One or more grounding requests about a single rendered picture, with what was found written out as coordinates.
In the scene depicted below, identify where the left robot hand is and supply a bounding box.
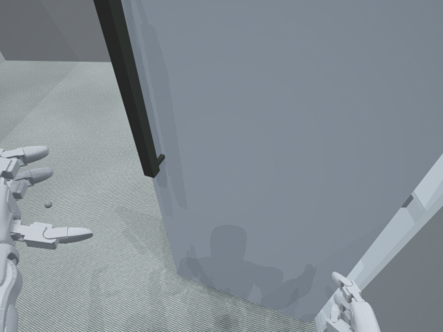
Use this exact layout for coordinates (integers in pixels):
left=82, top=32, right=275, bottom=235
left=0, top=146, right=93, bottom=250

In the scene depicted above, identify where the right robot hand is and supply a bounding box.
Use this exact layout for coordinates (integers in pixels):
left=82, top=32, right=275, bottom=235
left=326, top=272, right=381, bottom=332

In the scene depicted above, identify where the handle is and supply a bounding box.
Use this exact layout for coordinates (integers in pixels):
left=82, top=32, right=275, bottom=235
left=93, top=0, right=165, bottom=178

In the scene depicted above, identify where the fridge door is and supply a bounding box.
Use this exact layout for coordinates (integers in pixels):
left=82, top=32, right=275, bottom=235
left=121, top=0, right=443, bottom=324

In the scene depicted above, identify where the left robot forearm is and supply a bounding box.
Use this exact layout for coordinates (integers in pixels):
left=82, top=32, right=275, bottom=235
left=0, top=243, right=23, bottom=332

